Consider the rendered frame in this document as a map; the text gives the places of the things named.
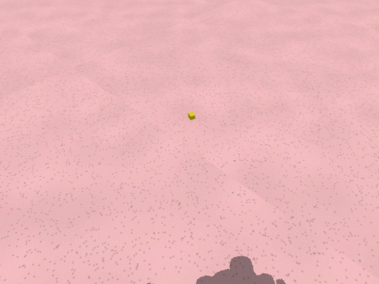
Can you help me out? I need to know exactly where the small box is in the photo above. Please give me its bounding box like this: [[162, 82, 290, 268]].
[[188, 112, 195, 120]]

